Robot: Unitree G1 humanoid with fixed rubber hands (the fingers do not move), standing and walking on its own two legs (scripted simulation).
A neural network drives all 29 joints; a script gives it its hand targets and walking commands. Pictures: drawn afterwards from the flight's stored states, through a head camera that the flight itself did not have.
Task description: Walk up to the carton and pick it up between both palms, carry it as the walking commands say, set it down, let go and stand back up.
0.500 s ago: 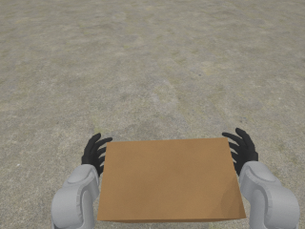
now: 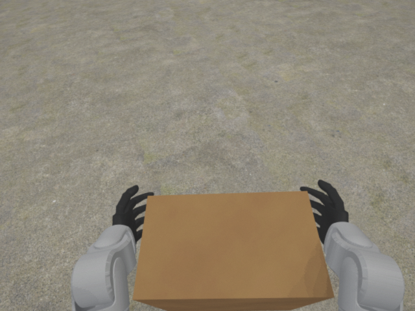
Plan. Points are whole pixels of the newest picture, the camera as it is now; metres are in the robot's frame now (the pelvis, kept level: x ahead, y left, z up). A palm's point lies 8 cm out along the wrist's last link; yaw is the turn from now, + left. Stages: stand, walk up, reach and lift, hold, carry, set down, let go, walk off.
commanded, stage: carry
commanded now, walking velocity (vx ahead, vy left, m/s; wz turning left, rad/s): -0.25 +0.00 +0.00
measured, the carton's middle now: (228, 260) +0.21 +0.01 +0.00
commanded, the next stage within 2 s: none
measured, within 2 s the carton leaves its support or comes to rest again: neither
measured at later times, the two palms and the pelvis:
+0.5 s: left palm out of the picture +0.08 +0.20 +0.09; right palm out of the picture +0.09 -0.14 +0.11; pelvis -0.15 +0.02 +0.01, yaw +0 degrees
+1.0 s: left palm out of the picture -0.10 +0.16 +0.09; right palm out of the picture -0.10 -0.19 +0.08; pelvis -0.34 -0.01 +0.00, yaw -1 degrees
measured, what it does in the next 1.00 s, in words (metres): walks backwards: left foot, then right foot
